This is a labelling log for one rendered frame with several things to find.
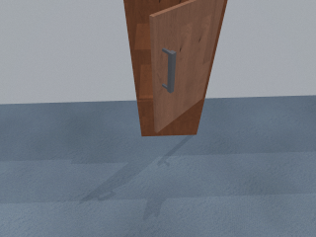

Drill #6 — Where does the cupboard door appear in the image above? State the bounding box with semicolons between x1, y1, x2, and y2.
149;0;224;133

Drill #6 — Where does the handle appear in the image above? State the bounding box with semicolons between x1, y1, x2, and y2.
162;47;177;94

